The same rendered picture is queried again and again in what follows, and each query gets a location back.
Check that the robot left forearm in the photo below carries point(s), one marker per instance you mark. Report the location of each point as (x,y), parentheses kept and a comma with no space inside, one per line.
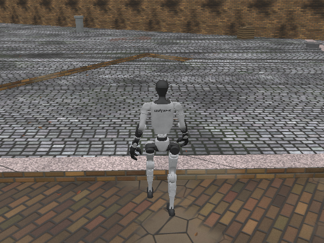
(137,137)

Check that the humanoid robot head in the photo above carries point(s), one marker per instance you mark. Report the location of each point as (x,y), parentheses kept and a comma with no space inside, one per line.
(162,88)

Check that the robot left upper arm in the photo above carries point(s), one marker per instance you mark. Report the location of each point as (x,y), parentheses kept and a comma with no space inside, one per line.
(143,115)

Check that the robot right forearm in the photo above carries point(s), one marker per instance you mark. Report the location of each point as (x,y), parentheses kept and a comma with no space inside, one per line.
(184,132)

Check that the right robot foot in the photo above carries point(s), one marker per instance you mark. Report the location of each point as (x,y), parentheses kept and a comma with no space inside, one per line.
(171,211)

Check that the robot right upper arm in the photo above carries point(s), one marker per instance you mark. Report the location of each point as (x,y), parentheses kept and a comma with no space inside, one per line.
(180,114)

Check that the robot left hand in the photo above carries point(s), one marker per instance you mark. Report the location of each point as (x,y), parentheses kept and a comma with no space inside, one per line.
(132,152)

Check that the robot right hand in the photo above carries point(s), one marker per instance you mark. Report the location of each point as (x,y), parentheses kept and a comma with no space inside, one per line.
(182,139)

